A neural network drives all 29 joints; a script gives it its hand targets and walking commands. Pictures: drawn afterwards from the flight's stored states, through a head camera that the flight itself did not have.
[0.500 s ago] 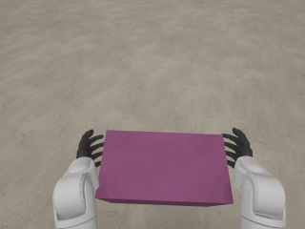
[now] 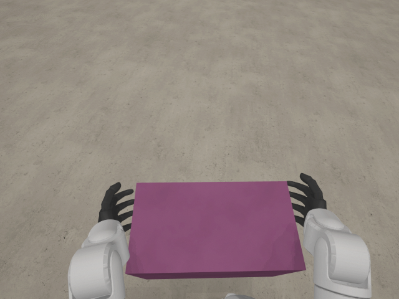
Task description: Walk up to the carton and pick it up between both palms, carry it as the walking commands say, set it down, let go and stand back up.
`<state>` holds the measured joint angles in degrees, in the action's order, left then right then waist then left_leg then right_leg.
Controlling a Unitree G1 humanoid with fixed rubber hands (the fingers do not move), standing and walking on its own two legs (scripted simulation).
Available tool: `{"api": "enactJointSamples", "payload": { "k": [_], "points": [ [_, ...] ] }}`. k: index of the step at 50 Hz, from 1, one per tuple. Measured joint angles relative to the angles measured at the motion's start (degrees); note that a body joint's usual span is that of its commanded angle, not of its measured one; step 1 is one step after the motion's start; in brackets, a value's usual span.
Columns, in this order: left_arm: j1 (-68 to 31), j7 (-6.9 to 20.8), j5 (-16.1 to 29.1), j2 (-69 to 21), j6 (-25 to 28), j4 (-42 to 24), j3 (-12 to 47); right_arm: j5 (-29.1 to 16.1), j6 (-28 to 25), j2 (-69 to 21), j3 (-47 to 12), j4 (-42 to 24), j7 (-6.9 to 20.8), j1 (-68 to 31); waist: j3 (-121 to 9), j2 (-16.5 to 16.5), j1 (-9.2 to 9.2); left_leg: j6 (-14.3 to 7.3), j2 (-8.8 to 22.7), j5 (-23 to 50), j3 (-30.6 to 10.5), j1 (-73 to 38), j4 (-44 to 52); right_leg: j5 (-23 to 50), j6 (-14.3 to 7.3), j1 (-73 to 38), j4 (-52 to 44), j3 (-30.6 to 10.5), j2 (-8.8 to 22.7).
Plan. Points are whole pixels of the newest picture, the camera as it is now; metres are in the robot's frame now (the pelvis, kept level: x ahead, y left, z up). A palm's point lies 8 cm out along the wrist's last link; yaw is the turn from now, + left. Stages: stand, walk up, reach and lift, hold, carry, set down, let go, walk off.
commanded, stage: carry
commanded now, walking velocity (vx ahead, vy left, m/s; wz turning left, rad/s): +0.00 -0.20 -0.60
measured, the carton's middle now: (210, 234) +0.25 +0.02 -0.01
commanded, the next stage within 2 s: none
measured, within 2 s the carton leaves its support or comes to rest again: neither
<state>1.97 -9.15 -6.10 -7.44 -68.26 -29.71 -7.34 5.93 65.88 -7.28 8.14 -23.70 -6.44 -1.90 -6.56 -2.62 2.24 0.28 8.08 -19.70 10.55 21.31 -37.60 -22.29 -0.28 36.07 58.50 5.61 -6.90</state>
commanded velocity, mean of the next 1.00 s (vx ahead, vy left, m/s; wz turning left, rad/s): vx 0.00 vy -0.12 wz -0.35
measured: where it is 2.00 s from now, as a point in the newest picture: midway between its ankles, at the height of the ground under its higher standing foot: outside the picture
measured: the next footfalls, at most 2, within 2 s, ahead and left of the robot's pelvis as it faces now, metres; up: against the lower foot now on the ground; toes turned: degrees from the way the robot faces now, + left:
right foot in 0.22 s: +0.06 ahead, -0.28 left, +0.00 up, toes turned -17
left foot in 0.48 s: +0.03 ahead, -0.13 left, +0.00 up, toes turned -7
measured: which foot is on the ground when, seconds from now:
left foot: down 0.00-0.22, up 0.24-0.46, down 0.48-0.80, up 0.82-1.00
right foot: up 0.00-0.20, down 0.22-0.52, up 0.54-0.78, down 0.80-1.00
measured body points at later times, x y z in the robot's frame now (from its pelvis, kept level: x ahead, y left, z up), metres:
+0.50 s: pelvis -0.05 -0.19 -0.02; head -0.01 -0.19 +0.42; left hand +0.26 -0.10 +0.04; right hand +0.14 -0.44 +0.05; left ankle -0.01 -0.13 -0.73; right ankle +0.03 -0.27 -0.73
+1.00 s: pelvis -0.13 -0.34 +0.00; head -0.13 -0.36 +0.45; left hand +0.18 -0.33 +0.08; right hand -0.01 -0.63 +0.06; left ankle -0.06 -0.24 -0.69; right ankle -0.13 -0.46 -0.73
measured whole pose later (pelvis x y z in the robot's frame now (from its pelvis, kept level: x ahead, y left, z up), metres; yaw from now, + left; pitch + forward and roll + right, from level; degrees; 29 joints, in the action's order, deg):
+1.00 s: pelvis -0.13 -0.34 +0.00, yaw -27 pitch +2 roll +0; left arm -1.9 -7.5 -7.3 -7.3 -68.0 -26.6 -6.3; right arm 4.1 69.0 -7.2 9.9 -28.2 -9.2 -1.3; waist -2.5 2.6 -3.8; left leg 5.3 6.6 -29.3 7.7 27.8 -52.9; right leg -14.3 -2.0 23.6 35.9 5.2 0.8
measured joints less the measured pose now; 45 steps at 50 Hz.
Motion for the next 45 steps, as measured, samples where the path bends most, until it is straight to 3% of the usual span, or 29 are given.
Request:
{"api": "enactJointSamples", "payload": {
  "k": [3, 7, 10, 12, 15, 19, 24, 26, 27, 29, 31, 33, 37, 39, 40, 41, 43, 45],
  "points": [
    [-2.66, -0.47, 0.03, 0.15, -1.10, -0.82, 0.51, -0.34, -1.48, -0.09, 0.52, -1.89, 0.24, 1.39, 0.39, 1.44, 0.60, 2.29, 2.77, 1.67, 1.68, -2.88, 3.13, 2.05, 1.19, 0.63, 6.28, -4.25, 5.83],
    [-5.62, 0.45, 0.35, 0.22, -1.00, -1.28, -0.65, -0.45, -1.11, -0.05, -0.22, -5.15, -1.31, 0.80, 1.24, 3.22, 0.15, 5.91, 8.16, 1.39, 3.51, -4.22, 1.87, 0.63, 2.57, -2.61, -3.90, -4.75, 11.55],
    [-6.17, 1.16, 0.48, 0.21, -0.90, 0.14, -1.29, 0.20, 0.85, -0.01, -0.49, -5.70, -2.05, -0.03, 0.85, 4.37, -0.91, 9.43, 12.75, 0.05, 4.10, -4.11, -1.37, 4.35, 2.79, -7.66, -15.29, -1.90, 12.61],
    [-6.45, 1.03, 0.44, 0.12, -0.70, 2.13, -0.42, 0.56, 1.86, 0.25, 0.50, -5.19, -2.02, -0.30, 0.63, 5.60, -1.64, 10.60, 15.21, -2.64, 1.91, -2.31, -6.12, 9.11, 2.47, -9.29, -18.89, -0.82, 10.88],
    [-6.33, 0.45, -0.12, 0.14, -0.42, 5.90, 1.92, 0.00, 3.10, 0.43, 3.16, -3.63, -1.81, 0.13, 2.28, 6.58, -3.95, 9.36, 9.61, -16.38, -4.60, 4.08, -19.56, 5.59, 0.37, -6.60, -13.96, -0.28, 9.59],
    [-4.84, 1.09, -0.75, 0.15, -0.27, 4.78, 1.06, -1.62, 2.93, -0.01, 2.54, -3.40, -2.52, 0.59, 6.00, 6.92, -5.68, 7.06, 2.44, -14.68, -3.81, 8.85, -26.43, 7.40, -2.37, -5.92, -15.92, -0.56, 6.23],
    [-5.29, 1.79, -0.61, 0.12, 1.63, 0.84, -0.27, -2.46, 0.34, 0.03, 1.15, -5.48, -2.77, -0.68, 8.32, 4.68, -4.65, 3.54, -2.86, -10.51, -2.05, 7.70, -14.45, 10.26, -5.79, -4.62, -18.28, 0.62, 1.03],
    [-5.29, 1.50, -0.46, 0.15, 1.78, -0.27, -1.08, -2.30, -0.95, -0.01, 0.48, -4.45, -2.30, -1.35, 8.47, 0.20, -2.96, -1.92, -3.96, -2.64, -0.98, 5.67, -9.14, 11.24, -6.02, -4.59, -18.99, -0.96, 0.29],
    [-4.38, 1.32, -0.29, 0.17, 1.76, -0.76, -1.12, -2.08, -0.90, -0.03, 0.25, -4.01, -2.01, -1.51, 7.66, -0.94, -2.01, -2.55, -3.11, -1.42, -0.03, 5.16, -7.72, 7.16, -4.62, -3.62, -17.10, -1.12, -0.11],
    [-2.67, 0.78, -0.12, 0.13, 1.52, -1.73, -0.52, -1.43, -0.50, -0.01, 0.31, -3.33, -1.03, -1.64, 5.74, -0.16, -0.75, -1.86, -0.13, -0.92, 0.98, 4.73, -5.89, -0.46, -2.05, -0.03, -6.74, 0.09, 0.20],
    [-2.94, 0.21, -0.22, 0.16, 0.59, -2.21, -0.07, -0.92, -1.08, -0.03, 0.51, -2.79, -0.19, -1.18, 5.37, 0.48, 0.05, -0.43, 1.86, 0.06, 2.01, 2.69, -3.19, -0.52, -0.65, 1.53, 2.58, -1.14, 2.58],
    [-3.93, -0.05, -0.06, 0.22, -0.19, -2.25, 0.11, -0.74, -1.72, -0.05, 0.66, -3.19, 0.08, -0.31, 5.06, 0.69, 0.47, 1.19, 3.27, 1.55, 2.94, 0.55, -0.45, 0.41, 0.36, 0.71, 4.52, -3.32, 5.78],
    [-6.04, 0.05, 0.32, 0.18, -0.71, -2.41, 0.33, -0.41, -1.48, -0.05, 0.76, -5.98, -0.51, 0.45, 3.85, 2.66, -0.02, 4.41, 7.26, 2.07, 3.18, -0.58, -0.24, 0.72, 1.52, -5.77, -7.99, -4.50, 10.40],
    [-6.65, 0.55, 0.19, 0.19, -0.79, -2.06, 0.04, -0.18, -0.62, -0.04, 0.39, -7.05, -1.13, 0.43, 2.87, 3.27, -0.52, 6.38, 9.34, 1.19, 3.23, -0.42, -2.20, 4.89, 1.83, -10.95, -18.80, -3.55, 11.30],
    [-6.84, 0.80, 0.11, 0.15, -0.59, -1.20, 0.12, 0.00, -0.04, 0.02, 0.55, -7.12, -1.37, 0.22, 2.40, 4.08, -0.86, 7.42, 10.72, 0.49, 2.79, 0.02, -3.76, 7.48, 3.64, -12.53, -21.92, -2.90, 10.87],
    [-6.95, 0.82, 0.03, 0.10, -0.16, 0.45, 0.70, 0.17, 0.60, 0.09, 1.34, -6.64, -1.49, -0.03, 2.36, 5.48, -1.63, 8.01, 11.05, -3.00, 0.66, 1.10, -6.30, 7.28, 4.00, -12.41, -21.05, -2.10, 9.90],
    [-6.73, 0.68, -0.32, 0.11, -0.17, 3.67, 1.97, 0.20, 1.98, 0.06, 2.76, -5.44, -1.63, 0.60, 2.12, 5.89, -3.47, 8.09, 7.82, -11.38, -2.71, 3.69, -12.82, 5.46, 2.36, -11.97, -19.16, -1.29, 9.93],
    [-5.62, 0.96, -0.77, 0.17, -0.44, 5.47, 2.33, -0.28, 3.28, 0.03, 3.14, -4.40, -1.91, 1.33, 2.15, 5.64, -4.90, 7.92, 4.44, -13.97, -3.28, 5.41, -17.40, 5.28, 0.73, -12.20, -19.67, -1.10, 9.97]
  ]
}}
